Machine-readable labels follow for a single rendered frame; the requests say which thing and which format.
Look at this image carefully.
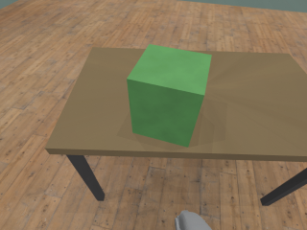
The carton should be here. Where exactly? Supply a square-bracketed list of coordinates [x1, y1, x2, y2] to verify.
[127, 44, 212, 148]

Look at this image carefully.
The robot right thigh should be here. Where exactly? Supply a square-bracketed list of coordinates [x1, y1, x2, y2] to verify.
[175, 212, 212, 230]

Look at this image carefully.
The table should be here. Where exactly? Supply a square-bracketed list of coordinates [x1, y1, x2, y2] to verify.
[45, 47, 307, 206]

